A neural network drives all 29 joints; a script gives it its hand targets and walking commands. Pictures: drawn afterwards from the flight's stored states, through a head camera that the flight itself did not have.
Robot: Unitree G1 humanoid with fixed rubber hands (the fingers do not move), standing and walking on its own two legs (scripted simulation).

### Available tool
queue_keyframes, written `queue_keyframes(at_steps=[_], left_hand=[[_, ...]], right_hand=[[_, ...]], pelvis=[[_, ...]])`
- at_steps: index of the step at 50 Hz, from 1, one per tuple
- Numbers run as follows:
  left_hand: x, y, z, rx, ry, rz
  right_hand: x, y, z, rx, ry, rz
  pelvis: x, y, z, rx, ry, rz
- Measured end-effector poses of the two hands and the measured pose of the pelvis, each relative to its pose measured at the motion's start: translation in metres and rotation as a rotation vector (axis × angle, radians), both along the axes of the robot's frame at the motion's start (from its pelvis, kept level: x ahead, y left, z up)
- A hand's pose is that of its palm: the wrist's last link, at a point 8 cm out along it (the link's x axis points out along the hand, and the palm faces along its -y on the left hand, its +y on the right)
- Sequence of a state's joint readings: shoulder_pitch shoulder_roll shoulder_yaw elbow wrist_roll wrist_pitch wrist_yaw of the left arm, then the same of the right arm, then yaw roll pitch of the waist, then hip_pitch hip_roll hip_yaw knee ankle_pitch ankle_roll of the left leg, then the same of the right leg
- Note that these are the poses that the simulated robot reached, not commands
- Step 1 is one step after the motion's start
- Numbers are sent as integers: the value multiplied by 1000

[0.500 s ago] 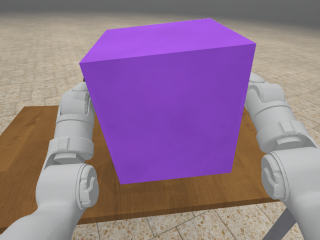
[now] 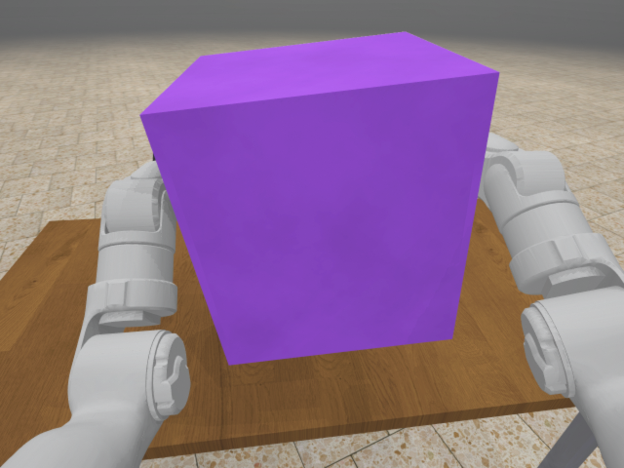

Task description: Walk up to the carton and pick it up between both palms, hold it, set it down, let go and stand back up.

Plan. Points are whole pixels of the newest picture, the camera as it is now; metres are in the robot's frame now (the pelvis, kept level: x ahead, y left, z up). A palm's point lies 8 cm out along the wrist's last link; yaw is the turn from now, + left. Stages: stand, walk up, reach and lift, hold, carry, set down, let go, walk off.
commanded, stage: reach and lift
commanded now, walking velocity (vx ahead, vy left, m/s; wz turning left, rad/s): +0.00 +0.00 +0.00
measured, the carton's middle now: (320, 191) +0.37 +0.00 +0.26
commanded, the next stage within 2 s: hold in 0.32 s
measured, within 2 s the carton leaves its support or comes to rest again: neither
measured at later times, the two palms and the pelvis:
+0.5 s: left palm (165, 159) +0.37 +0.18 +0.30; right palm (486, 123) +0.36 -0.17 +0.35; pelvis -0.02 +0.00 +0.00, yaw -1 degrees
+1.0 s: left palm (160, 146) +0.37 +0.18 +0.32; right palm (485, 119) +0.36 -0.17 +0.35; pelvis -0.01 +0.00 +0.00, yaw -1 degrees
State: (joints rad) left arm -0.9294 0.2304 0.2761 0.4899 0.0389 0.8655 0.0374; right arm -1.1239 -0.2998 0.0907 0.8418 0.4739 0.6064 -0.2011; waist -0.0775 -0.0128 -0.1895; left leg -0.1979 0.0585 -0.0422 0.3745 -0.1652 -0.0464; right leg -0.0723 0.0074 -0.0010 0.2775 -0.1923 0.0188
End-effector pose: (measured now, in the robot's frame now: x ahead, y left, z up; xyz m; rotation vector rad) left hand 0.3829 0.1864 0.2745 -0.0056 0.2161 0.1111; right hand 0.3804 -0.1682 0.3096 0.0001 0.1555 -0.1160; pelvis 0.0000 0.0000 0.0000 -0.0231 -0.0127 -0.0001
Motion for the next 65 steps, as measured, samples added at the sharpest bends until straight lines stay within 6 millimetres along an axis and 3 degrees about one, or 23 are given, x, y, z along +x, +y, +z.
queue_keyframes(at_steps=[29,51,65], left_hand=[[-14,-4,35,4,-6,-33],[-12,-1,46,-5,-5,-12],[-8,1,41,-8,-9,-27]], right_hand=[[-23,-2,45,-3,17,-31],[-18,-1,44,-10,25,-10],[-16,2,47,-16,26,-20]], pelvis=[[-17,4,0,-4,40,-19],[-10,-3,0,-6,44,-14],[-5,1,0,-6,38,-17]])
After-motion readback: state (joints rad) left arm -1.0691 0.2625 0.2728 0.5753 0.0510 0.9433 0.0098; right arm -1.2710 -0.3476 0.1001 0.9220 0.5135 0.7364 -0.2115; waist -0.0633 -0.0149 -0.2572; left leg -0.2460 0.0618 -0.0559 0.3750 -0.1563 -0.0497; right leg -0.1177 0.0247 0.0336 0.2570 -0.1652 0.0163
